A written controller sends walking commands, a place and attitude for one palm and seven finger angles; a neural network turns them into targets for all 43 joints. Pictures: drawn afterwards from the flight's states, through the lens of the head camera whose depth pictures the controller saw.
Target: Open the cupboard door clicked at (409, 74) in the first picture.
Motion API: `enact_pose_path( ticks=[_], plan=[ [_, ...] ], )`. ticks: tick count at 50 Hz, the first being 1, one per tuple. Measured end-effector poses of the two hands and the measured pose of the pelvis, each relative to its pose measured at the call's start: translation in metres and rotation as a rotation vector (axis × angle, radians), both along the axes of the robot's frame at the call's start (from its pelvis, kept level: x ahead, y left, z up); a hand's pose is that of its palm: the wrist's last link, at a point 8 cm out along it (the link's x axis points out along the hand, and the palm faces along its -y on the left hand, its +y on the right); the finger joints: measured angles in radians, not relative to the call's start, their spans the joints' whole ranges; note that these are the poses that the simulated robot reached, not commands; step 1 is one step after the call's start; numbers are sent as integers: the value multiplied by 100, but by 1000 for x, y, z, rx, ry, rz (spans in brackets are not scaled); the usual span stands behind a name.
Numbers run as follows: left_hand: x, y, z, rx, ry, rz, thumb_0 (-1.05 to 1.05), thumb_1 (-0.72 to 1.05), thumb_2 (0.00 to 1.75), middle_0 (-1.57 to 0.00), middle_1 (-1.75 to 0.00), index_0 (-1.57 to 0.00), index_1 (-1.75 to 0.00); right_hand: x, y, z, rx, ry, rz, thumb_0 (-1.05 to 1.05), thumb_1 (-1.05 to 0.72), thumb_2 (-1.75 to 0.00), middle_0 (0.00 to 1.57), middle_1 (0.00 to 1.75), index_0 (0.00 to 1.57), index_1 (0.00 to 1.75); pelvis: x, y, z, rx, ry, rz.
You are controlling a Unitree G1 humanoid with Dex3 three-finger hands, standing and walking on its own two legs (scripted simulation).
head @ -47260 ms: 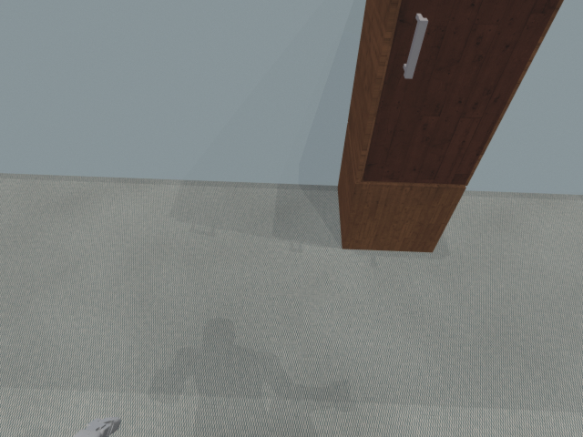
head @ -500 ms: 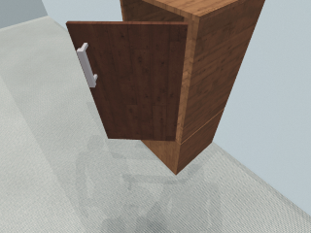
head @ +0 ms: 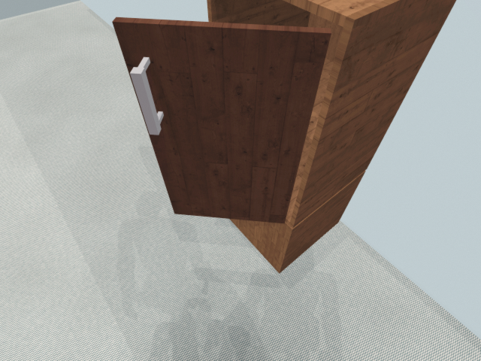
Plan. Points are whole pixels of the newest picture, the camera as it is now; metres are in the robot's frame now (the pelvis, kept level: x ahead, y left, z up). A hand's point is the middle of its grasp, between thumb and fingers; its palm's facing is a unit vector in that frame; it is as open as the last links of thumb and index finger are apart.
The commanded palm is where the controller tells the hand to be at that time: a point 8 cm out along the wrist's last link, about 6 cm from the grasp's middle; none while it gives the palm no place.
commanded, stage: come to a stop and stand still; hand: left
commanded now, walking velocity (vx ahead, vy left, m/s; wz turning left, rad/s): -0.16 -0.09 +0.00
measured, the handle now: (150, 97) +0.53 +0.22 +0.14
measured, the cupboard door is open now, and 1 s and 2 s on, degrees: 45 45 45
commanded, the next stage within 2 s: look again from close up in 1.04 s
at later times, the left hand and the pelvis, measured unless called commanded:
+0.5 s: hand out of the picture +0.07 +0.17 -0.15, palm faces -0.01 -0.97 -0.26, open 7.4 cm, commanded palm none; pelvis +0.00 -0.01 +0.01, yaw -1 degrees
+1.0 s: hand out of the picture -0.04 +0.15 -0.16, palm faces +0.03 -0.98 -0.17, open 7.4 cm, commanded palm none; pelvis -0.03 -0.02 +0.02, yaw -1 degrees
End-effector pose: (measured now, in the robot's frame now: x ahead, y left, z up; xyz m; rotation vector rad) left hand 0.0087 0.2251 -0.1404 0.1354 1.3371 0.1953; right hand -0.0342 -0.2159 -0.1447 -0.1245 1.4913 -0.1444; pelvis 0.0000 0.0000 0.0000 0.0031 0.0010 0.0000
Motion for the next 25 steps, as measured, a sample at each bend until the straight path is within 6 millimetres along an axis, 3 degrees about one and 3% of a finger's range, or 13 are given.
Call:
enact_pose_path(
  ticks=[4,11,19,25],
  plan=[
    [7,12,-9,-9,20,-2,0,90,90,-20,-30,-20,-30,41,9,1,-28,-105,9,1,-91,-90,20,29,20,30,5,13,-4,4,-9,-2],
    [33,22,1,-5,22,-21,0,91,90,-20,-30,-20,-30,75,8,15,-65,-185,20,2,-94,-90,20,29,20,30,14,19,8,5,-2,-15],
    [59,12,16,39,-59,-70,0,91,90,-20,-30,-20,-30,79,-11,8,-36,-199,5,1,-92,-90,20,29,20,30,6,1,8,23,0,-23],
    [51,-7,21,50,-88,-95,0,91,90,-20,-30,-20,-30,68,-27,1,-12,-177,-23,0,-91,-90,20,29,20,30,-3,-14,7,17,-4,-12]
  ],
)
